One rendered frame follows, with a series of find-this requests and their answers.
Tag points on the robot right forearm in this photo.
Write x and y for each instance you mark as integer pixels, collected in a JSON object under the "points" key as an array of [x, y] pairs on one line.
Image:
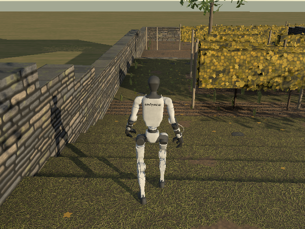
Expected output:
{"points": [[176, 129]]}

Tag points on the right robot upper arm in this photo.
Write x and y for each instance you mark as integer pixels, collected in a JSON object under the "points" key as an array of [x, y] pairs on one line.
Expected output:
{"points": [[170, 109]]}

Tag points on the right robot hand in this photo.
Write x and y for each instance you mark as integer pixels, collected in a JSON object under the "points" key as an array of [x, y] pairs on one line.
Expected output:
{"points": [[180, 141]]}

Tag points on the robot left forearm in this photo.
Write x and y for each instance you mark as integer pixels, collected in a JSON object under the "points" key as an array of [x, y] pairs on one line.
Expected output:
{"points": [[129, 123]]}

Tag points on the robot torso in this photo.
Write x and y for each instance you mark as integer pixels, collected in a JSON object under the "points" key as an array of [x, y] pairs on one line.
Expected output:
{"points": [[152, 113]]}

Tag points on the left robot upper arm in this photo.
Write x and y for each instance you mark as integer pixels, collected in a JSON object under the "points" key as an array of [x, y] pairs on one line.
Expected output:
{"points": [[135, 108]]}

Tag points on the right robot thigh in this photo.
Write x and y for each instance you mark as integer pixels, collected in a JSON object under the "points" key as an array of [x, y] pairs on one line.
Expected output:
{"points": [[163, 141]]}

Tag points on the left robot hand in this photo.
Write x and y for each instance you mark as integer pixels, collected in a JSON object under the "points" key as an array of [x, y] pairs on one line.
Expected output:
{"points": [[131, 130]]}

